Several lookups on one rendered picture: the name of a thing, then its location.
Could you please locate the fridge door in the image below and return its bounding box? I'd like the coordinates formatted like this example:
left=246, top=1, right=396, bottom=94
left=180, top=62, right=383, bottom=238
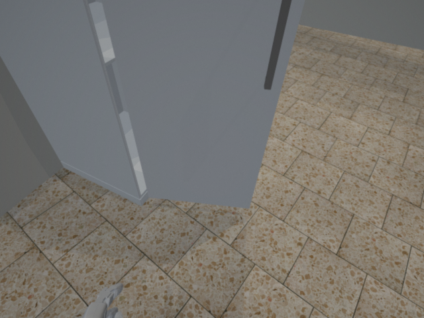
left=101, top=0, right=305, bottom=209

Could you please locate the left robot hand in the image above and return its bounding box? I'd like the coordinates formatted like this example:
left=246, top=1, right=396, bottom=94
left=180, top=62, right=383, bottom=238
left=82, top=283, right=123, bottom=318

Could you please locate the handle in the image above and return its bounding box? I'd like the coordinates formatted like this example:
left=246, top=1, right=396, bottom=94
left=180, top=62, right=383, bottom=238
left=264, top=0, right=292, bottom=90

